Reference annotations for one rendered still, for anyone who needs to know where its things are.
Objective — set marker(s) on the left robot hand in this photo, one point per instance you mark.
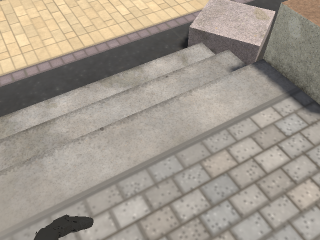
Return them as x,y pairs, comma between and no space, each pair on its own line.
62,226

